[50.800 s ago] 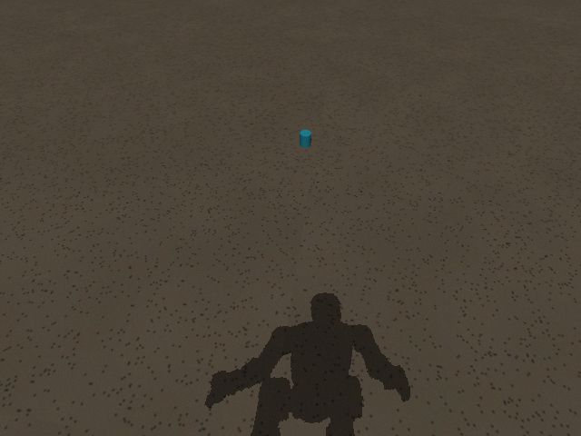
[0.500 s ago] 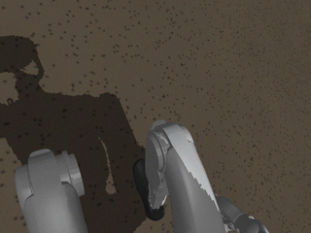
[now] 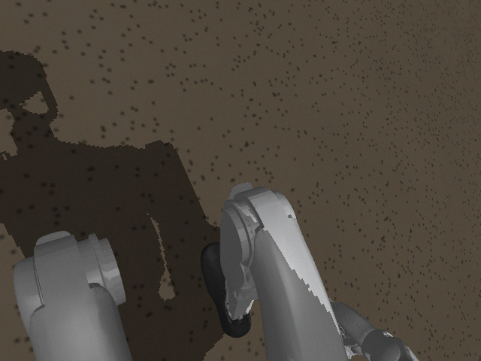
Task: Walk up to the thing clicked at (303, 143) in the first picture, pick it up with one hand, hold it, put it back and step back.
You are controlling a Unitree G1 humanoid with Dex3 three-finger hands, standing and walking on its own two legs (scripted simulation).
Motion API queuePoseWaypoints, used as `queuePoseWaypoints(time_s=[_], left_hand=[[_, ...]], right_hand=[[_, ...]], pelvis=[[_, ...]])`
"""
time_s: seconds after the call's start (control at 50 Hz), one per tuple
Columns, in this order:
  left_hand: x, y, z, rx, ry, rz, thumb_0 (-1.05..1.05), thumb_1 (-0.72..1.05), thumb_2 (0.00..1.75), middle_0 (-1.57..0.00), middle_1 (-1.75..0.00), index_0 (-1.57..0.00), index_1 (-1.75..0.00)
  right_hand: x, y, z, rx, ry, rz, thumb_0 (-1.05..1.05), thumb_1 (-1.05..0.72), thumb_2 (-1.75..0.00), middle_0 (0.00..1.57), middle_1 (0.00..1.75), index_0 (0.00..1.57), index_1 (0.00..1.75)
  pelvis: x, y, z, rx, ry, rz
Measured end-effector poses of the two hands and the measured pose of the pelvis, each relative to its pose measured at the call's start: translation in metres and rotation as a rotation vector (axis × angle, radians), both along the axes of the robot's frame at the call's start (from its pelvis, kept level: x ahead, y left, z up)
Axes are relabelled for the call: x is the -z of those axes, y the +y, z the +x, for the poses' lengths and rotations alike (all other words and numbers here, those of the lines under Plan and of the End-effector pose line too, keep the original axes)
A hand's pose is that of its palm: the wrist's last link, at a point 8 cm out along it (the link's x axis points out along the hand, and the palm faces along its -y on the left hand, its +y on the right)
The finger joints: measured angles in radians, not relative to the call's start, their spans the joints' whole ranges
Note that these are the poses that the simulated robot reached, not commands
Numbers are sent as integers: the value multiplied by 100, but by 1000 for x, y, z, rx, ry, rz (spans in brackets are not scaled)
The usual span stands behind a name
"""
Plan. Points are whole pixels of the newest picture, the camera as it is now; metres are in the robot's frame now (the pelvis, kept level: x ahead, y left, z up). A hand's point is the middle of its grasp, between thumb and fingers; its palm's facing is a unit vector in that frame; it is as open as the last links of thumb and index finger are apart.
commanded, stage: open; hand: left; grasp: from above
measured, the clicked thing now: out of the picture +0.40 +0.39 -0.25
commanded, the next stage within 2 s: withdraw in 0.64 s
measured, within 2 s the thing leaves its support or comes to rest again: neither
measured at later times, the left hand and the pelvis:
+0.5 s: hand out of the picture +0.39 +0.38 -0.22, palm faces -0.43 -0.17 -0.89, open 13.9 cm; pelvis +0.00 +0.00 +0.00, yaw +0 degrees
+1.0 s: hand out of the picture +0.41 +0.39 -0.19, palm faces -0.32 -0.13 -0.94, open 13.9 cm; pelvis +0.00 +0.00 +0.01, yaw +1 degrees
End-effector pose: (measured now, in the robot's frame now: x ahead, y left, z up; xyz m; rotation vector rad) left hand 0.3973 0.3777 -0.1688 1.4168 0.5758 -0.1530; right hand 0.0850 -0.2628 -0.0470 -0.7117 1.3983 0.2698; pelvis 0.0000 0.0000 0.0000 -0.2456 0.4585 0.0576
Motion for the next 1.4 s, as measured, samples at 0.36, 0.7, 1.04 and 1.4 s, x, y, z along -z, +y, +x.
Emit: queuePoseWaypoints(time_s=[0.36, 0.7, 1.04, 1.4], left_hand=[[-3, 3, -1, -4, 7, 16, 0, -48, 97, -10, -104, -11, -103], [-2, 2, -1, 5, -6, 4, 0, -48, 96, -8, -105, -9, -103], [-63, 19, 8, -22, -161, 73, 0, -49, 99, -9, -104, -9, -103], [-183, 24, -20, -8, 124, 12, 0, -50, 101, -11, -101, -10, -102]], right_hand=[[-1, 0, -3, -2, 9, 5, 0, -89, -90, 20, 31, 20, 30], [-3, 1, 1, -13, -4, 1, 0, -89, -90, 20, 30, 20, 30], [1, 0, 11, 80, -41, 55, 0, -91, -90, 20, 30, 20, 30], [-25, -8, 36, 176, -139, 73, 0, -92, -91, 20, 30, 20, 30]], pelvis=[[-2, 0, -1, 1, 5, -2], [-2, 1, -2, 0, -2, -6], [-12, -2, 4, -15, 54, 6], [-77, -9, -15, -67, 110, 81]])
